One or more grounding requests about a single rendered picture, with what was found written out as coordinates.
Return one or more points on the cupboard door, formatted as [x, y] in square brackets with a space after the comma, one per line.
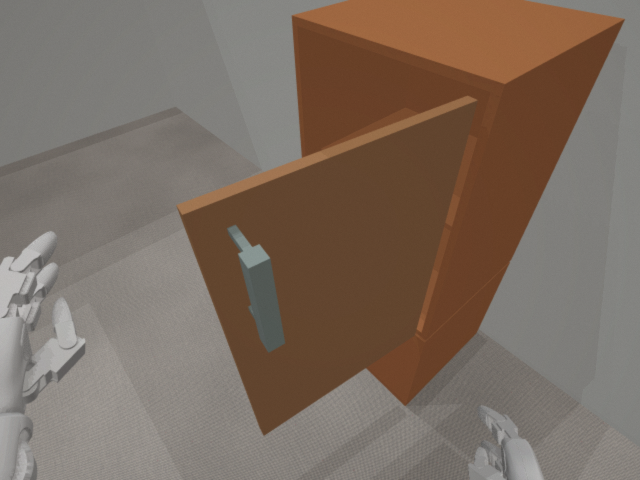
[352, 232]

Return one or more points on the robot right hand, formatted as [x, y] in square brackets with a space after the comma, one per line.
[515, 460]

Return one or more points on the handle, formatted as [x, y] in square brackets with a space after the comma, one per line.
[258, 275]

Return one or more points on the robot left hand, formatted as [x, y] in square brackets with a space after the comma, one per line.
[24, 284]

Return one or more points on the robot left forearm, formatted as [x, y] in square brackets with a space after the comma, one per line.
[17, 461]

